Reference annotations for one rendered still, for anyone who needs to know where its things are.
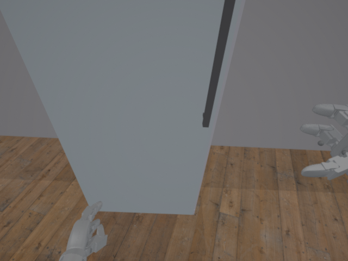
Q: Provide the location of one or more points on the right robot hand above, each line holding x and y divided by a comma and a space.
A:
338, 164

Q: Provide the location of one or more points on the handle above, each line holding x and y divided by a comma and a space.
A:
219, 53

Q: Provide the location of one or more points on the robot left forearm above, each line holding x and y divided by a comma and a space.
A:
74, 254

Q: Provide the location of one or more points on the fridge door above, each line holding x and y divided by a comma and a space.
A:
125, 84

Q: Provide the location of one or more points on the left robot hand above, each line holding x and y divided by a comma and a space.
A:
81, 234

